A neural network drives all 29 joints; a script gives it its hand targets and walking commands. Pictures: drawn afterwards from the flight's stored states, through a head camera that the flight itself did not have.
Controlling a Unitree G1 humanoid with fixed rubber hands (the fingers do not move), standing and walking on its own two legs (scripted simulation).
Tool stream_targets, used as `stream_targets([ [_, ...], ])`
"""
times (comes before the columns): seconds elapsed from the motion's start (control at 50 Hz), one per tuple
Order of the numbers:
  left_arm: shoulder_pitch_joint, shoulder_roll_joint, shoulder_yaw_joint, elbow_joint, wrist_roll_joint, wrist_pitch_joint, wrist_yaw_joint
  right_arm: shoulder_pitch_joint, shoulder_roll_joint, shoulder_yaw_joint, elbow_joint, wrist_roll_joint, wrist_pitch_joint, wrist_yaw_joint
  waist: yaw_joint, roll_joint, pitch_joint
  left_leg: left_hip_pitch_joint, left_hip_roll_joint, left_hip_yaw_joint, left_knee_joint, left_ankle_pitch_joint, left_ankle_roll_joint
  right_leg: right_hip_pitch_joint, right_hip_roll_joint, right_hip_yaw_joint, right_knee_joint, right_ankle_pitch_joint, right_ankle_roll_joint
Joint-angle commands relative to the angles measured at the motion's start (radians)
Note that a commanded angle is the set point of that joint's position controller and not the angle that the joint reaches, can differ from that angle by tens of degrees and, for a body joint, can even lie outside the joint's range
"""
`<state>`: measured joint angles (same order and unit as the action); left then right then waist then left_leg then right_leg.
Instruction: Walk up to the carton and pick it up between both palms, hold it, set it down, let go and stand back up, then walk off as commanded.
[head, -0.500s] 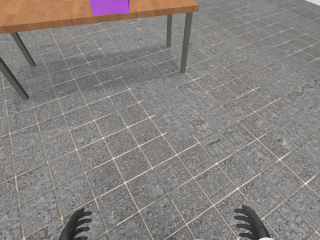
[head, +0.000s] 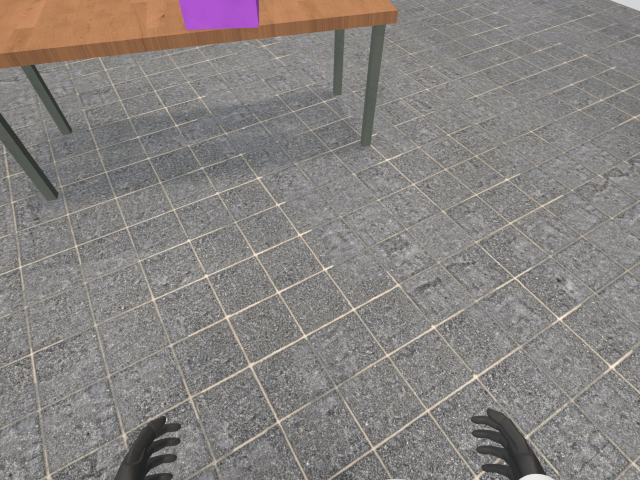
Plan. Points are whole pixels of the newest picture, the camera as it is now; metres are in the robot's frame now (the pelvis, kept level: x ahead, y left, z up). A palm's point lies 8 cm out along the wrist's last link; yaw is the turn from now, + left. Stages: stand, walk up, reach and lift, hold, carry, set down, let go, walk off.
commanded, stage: stand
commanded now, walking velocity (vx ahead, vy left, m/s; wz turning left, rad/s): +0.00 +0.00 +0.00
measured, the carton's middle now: out of the picture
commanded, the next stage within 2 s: walk up in 1.74 s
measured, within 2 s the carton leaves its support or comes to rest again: neither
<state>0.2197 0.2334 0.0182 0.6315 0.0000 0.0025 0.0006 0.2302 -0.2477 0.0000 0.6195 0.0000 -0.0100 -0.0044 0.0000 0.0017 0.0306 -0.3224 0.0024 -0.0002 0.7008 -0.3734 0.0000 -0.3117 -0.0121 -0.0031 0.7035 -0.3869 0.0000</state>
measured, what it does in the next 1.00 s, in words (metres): stands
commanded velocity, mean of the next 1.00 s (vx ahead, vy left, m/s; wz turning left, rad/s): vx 0.00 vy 0.00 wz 0.00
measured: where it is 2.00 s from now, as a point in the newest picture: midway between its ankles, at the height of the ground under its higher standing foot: outside the picture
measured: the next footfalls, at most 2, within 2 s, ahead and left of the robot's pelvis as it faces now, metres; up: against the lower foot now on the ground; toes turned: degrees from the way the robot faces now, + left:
none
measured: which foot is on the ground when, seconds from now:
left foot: down 0.00-1.00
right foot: down 0.00-1.00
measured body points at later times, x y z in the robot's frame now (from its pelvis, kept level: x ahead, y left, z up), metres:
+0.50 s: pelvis +0.00 +0.00 +0.00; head +0.01 +0.00 +0.45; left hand +0.14 +0.25 -0.10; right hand +0.15 -0.25 -0.10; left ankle +0.00 +0.12 -0.72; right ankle -0.01 -0.12 -0.72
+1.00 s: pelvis -0.01 +0.00 +0.00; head +0.00 +0.00 +0.45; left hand +0.13 +0.25 -0.10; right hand +0.13 -0.25 -0.10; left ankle +0.00 +0.12 -0.72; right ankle -0.01 -0.12 -0.72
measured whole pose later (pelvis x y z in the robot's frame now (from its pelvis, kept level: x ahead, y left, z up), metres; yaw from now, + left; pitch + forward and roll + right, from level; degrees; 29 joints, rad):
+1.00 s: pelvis -0.01 +0.00 +0.00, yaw +0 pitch -1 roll +0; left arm 0.22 0.25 0.02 0.68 0.00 0.00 0.00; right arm 0.23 -0.27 0.00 0.64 0.00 -0.01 -0.01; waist 0.00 0.00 0.03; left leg -0.32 0.00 0.00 0.70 -0.36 0.00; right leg -0.31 -0.01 0.00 0.70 -0.37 0.00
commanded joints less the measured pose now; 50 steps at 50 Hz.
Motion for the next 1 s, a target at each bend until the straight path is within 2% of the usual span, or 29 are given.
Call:
stream_targets([
  [0.0,-0.049,0.263,0.099,-0.037,0.020,-0.056,0.004,-0.043,-0.248,-0.080,-0.038,-0.019,-0.053,-0.012,-0.006,0.007,-0.094,0.052,0.100,-0.077,-0.134,0.314,0.060,0.066,-0.086,0.076,-0.117,0.332,-0.070],
  [0.08,-0.065,0.269,0.093,-0.036,0.021,-0.051,0.013,-0.063,-0.232,-0.081,-0.046,-0.021,-0.053,-0.010,-0.023,-0.021,-0.108,0.060,0.098,-0.079,-0.111,0.325,0.059,0.070,-0.101,0.092,-0.125,0.371,-0.074],
  [0.12,-0.052,0.277,0.098,-0.029,0.013,-0.053,0.004,-0.050,-0.258,-0.085,-0.035,-0.015,-0.051,-0.009,-0.011,0.016,-0.136,0.076,0.095,-0.057,-0.120,0.350,0.054,0.087,-0.096,0.067,-0.112,0.339,-0.066],
  [0.2,-0.039,0.243,0.088,-0.026,0.013,-0.057,0.002,-0.063,-0.261,-0.077,-0.037,-0.016,-0.053,-0.014,0.021,-0.001,-0.142,0.069,0.104,-0.083,-0.120,0.377,0.075,0.117,-0.090,0.052,-0.117,0.343,-0.058],
  [0.22,-0.064,0.253,0.088,-0.031,0.019,-0.059,0.005,-0.061,-0.253,-0.082,-0.034,-0.011,-0.054,-0.016,-0.008,-0.033,-0.117,0.078,0.110,-0.082,-0.139,0.368,0.062,0.082,-0.106,0.075,-0.133,0.396,-0.065],
  [0.24,-0.091,0.241,0.089,-0.043,0.012,-0.056,0.004,-0.039,-0.239,-0.070,-0.038,-0.014,-0.051,-0.016,-0.014,0.013,-0.109,0.079,0.111,-0.091,-0.148,0.376,0.071,0.078,-0.110,0.083,-0.131,0.366,-0.069],
  [0.28,-0.091,0.259,0.086,-0.036,0.015,-0.055,0.006,-0.102,-0.256,-0.082,-0.048,-0.016,-0.056,-0.019,-0.004,-0.011,-0.105,0.082,0.099,-0.080,-0.132,0.356,0.067,0.050,-0.087,0.066,-0.121,0.361,-0.069],
  [0.3,-0.053,0.258,0.093,-0.025,0.015,-0.052,0.009,-0.101,-0.255,-0.081,-0.047,-0.023,-0.056,-0.018,0.008,0.033,-0.144,0.095,0.118,-0.082,-0.131,0.375,0.074,0.088,-0.094,0.065,-0.122,0.344,-0.066],
  [0.36,-0.037,0.251,0.099,-0.022,0.010,-0.053,0.007,-0.080,-0.277,-0.088,-0.022,-0.018,-0.055,-0.017,0.013,-0.028,-0.139,0.097,0.095,-0.086,-0.119,0.362,0.069,0.101,-0.097,0.070,-0.137,0.392,-0.070],
  [0.38,-0.052,0.274,0.096,-0.025,0.019,-0.055,0.008,-0.043,-0.252,-0.084,-0.031,-0.018,-0.053,-0.019,-0.014,0.012,-0.109,0.101,0.100,-0.086,-0.108,0.388,0.053,0.080,-0.124,0.115,-0.128,0.410,-0.081],
  [0.4,-0.070,0.269,0.100,-0.024,0.009,-0.057,0.008,-0.064,-0.244,-0.081,-0.037,-0.014,-0.053,-0.018,-0.007,-0.024,-0.135,0.096,0.100,-0.096,-0.109,0.386,0.063,0.090,-0.115,0.108,-0.133,0.436,-0.080],
  [0.42,-0.049,0.247,0.088,-0.022,-0.002,-0.055,0.005,-0.068,-0.244,-0.074,-0.035,-0.018,-0.047,-0.013,0.008,-0.011,-0.168,0.114,0.101,-0.071,-0.131,0.383,0.065,0.117,-0.107,0.076,-0.128,0.398,-0.072],
  [0.44,-0.059,0.250,0.087,-0.014,0.010,-0.052,0.010,-0.052,-0.267,-0.079,-0.028,-0.013,-0.056,-0.012,-0.013,0.032,-0.162,0.123,0.108,-0.070,-0.110,0.384,0.057,0.095,-0.111,0.092,-0.123,0.424,-0.081],
  [0.48,-0.058,0.255,0.088,-0.024,0.003,-0.052,0.012,-0.063,-0.230,-0.066,-0.037,-0.016,-0.055,-0.019,0.000,-0.036,-0.165,0.104,0.109,-0.087,-0.116,0.438,0.069,0.122,-0.107,0.077,-0.110,0.438,-0.070],
  [0.56,-0.044,0.273,0.094,-0.004,0.006,-0.051,0.012,-0.080,-0.260,-0.075,-0.033,-0.023,-0.058,-0.013,0.018,0.041,-0.132,0.072,0.103,-0.083,-0.146,0.392,0.077,0.121,-0.089,0.069,-0.124,0.365,-0.061],
  [0.58,-0.050,0.276,0.091,-0.014,0.014,-0.051,0.019,-0.084,-0.241,-0.078,-0.032,-0.014,-0.056,-0.018,0.004,-0.024,-0.125,0.075,0.105,-0.096,-0.143,0.403,0.071,0.111,-0.105,0.081,-0.124,0.399,-0.075],
  [0.6,-0.055,0.279,0.097,-0.009,0.017,-0.053,0.013,-0.049,-0.246,-0.072,-0.025,-0.015,-0.059,-0.013,0.001,0.006,-0.136,0.085,0.114,-0.093,-0.152,0.401,0.071,0.122,-0.101,0.080,-0.105,0.375,-0.075],
  [0.64,-0.047,0.250,0.086,-0.005,0.006,-0.051,0.008,-0.073,-0.271,-0.090,-0.028,-0.019,-0.062,-0.011,0.007,-0.037,-0.156,0.107,0.101,-0.084,-0.124,0.390,0.062,0.088,-0.106,0.064,-0.123,0.400,-0.072],
  [0.66,-0.049,0.265,0.094,0.002,0.008,-0.054,0.008,-0.036,-0.273,-0.089,-0.021,-0.016,-0.064,-0.015,-0.005,0.008,-0.108,0.073,0.099,-0.087,-0.108,0.390,0.067,0.101,-0.108,0.091,-0.130,0.425,-0.079],
  [0.7,-0.081,0.283,0.091,-0.009,0.007,-0.057,0.004,-0.041,-0.278,-0.089,-0.023,-0.017,-0.060,-0.012,-0.012,-0.029,-0.122,0.081,0.100,-0.083,-0.131,0.334,0.061,0.076,-0.105,0.076,-0.139,0.402,-0.069],
  [0.76,-0.057,0.291,0.099,-0.005,0.002,-0.045,0.007,-0.080,-0.263,-0.073,-0.042,-0.019,-0.054,-0.011,0.012,-0.007,-0.106,0.065,0.107,-0.108,-0.151,0.376,0.072,0.089,-0.091,0.055,-0.125,0.327,-0.062],
  [0.78,-0.038,0.284,0.096,0.013,0.006,-0.050,0.006,-0.046,-0.276,-0.085,-0.013,-0.021,-0.057,-0.012,0.002,0.043,-0.143,0.099,0.121,-0.106,-0.160,0.368,0.071,0.105,-0.093,0.065,-0.132,0.314,-0.057],
  [0.82,-0.053,0.236,0.087,0.009,0.008,-0.053,0.006,-0.075,-0.282,-0.078,0.001,-0.025,-0.056,-0.018,0.009,0.037,-0.105,0.064,0.124,-0.130,-0.166,0.369,0.087,0.101,-0.088,0.067,-0.144,0.322,-0.053],
  [0.86,-0.046,0.246,0.080,0.012,0.004,-0.057,0.006,-0.061,-0.275,-0.073,0.000,-0.014,-0.050,-0.015,0.009,-0.069,-0.130,0.082,0.113,-0.111,-0.175,0.307,0.075,0.118,-0.106,0.072,-0.152,0.327,-0.066],
  [0.88,-0.071,0.251,0.078,0.015,0.012,-0.058,0.006,-0.073,-0.246,-0.072,-0.010,-0.010,-0.043,-0.014,-0.015,-0.064,-0.097,0.070,0.110,-0.095,-0.146,0.314,0.062,0.079,-0.114,0.091,-0.159,0.372,-0.077],
  [0.92,-0.070,0.269,0.088,0.010,0.008,-0.056,0.004,-0.090,-0.275,-0.080,-0.017,-0.018,-0.058,-0.010,-0.001,0.012,-0.120,0.088,0.111,-0.094,-0.159,0.331,0.074,0.080,-0.100,0.070,-0.155,0.338,-0.061],
  [0.94,-0.054,0.258,0.081,0.012,0.005,-0.056,0.001,-0.102,-0.247,-0.074,-0.017,-0.018,-0.057,-0.007,0.014,0.001,-0.096,0.074,0.108,-0.121,-0.152,0.366,0.074,0.096,-0.105,0.075,-0.143,0.339,-0.062],
  [0.96,-0.056,0.268,0.083,0.018,0.002,-0.058,0.007,-0.078,-0.244,-0.074,-0.020,-0.009,-0.055,-0.006,-0.010,-0.032,-0.101,0.063,0.114,-0.119,-0.163,0.374,0.075,0.095,-0.112,0.097,-0.148,0.356,-0.074],
  [0.98,-0.069,0.274,0.086,0.029,0.000,-0.054,0.005,-0.065,-0.252,-0.069,-0.004,-0.020,-0.060,-0.006,-0.008,0.011,-0.125,0.094,0.101,-0.094,-0.141,0.329,0.069,0.098,-0.105,0.096,-0.152,0.348,-0.066],
])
